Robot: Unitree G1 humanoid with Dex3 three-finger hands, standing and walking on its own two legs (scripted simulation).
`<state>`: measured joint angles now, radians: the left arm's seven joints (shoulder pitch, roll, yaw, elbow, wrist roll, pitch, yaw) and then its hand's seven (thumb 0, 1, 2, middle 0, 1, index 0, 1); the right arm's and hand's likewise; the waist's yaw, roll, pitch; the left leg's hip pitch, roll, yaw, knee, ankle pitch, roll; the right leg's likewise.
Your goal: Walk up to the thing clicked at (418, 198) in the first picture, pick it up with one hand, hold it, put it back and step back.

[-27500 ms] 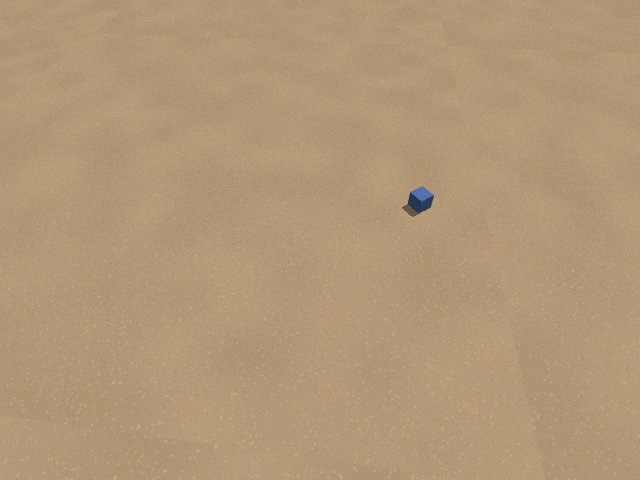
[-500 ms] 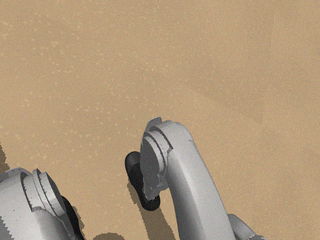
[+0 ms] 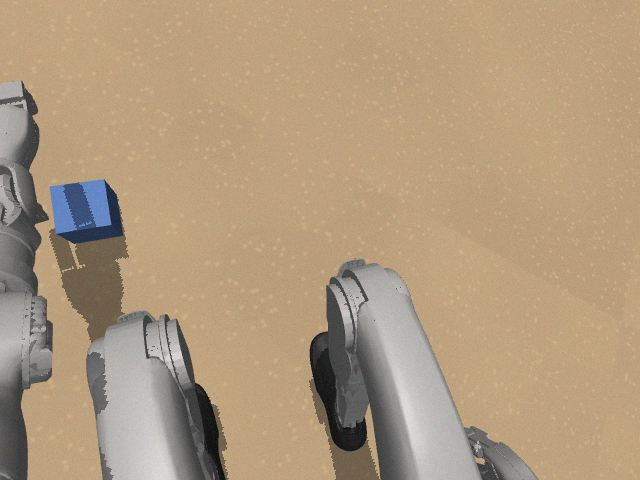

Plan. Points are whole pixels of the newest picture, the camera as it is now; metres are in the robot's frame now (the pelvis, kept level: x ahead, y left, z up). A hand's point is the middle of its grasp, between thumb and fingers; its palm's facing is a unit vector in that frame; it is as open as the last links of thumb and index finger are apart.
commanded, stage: withdraw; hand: left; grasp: from above
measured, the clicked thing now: (88, 212) +0.50 +0.27 -0.30
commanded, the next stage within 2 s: home in 0.46 s
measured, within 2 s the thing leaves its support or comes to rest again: neither
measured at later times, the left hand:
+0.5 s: hand (37, 185) +0.49 +0.27 -0.14, palm faces -0.42 -0.03 -0.91, open 13.9 cm
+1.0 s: hand out of the picture +0.41 +0.28 -0.03, palm faces -0.32 -0.43 -0.84, open 9.7 cm
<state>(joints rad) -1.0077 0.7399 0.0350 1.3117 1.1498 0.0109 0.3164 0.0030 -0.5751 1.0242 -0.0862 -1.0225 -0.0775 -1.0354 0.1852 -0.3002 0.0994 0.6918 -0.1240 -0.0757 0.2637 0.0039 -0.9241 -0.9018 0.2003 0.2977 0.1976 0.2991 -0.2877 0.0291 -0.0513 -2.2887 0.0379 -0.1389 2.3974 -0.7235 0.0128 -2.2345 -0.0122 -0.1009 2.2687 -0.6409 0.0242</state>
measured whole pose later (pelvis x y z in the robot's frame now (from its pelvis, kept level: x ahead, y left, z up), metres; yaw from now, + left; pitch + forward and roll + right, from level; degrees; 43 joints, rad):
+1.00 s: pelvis +0.00 +0.00 +0.08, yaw +4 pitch +35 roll -6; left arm -0.64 0.54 0.04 0.83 0.76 0.01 0.09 0.00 0.39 0.90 -0.22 -0.48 -0.21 -0.49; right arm 0.22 -0.28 -0.02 0.65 -0.02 0.04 0.09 0.01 -0.91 -0.89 0.20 0.30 0.20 0.30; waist -0.14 0.07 -0.17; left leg -2.06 0.02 -0.08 2.12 -0.68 0.01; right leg -2.02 -0.03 -0.06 2.04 -0.63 0.02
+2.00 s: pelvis +0.08 +0.00 +0.37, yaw +10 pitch +11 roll -3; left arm 0.51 0.22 0.03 -0.13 -0.07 0.45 0.04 0.01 0.90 0.90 -0.20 -0.30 -0.20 -0.30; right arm 0.29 -0.23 0.04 0.52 0.02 -0.20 -0.19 0.01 -0.91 -0.89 0.20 0.30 0.20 0.30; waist -0.05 0.06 -0.18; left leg -0.70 0.04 -0.05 1.01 -0.50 -0.01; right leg -0.66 -0.01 -0.08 0.94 -0.46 0.01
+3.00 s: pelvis +0.07 +0.01 +0.37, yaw +10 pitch +9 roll -3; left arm 0.49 0.23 0.03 -0.11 -0.05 0.45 0.02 0.01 0.91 0.90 -0.20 -0.30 -0.20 -0.30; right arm 0.28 -0.22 0.03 0.56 0.01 -0.26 -0.19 0.02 -0.91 -0.89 0.20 0.30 0.20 0.30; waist -0.04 0.05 -0.15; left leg -0.68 0.03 -0.05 1.02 -0.49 0.00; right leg -0.64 -0.01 -0.07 0.93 -0.45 0.02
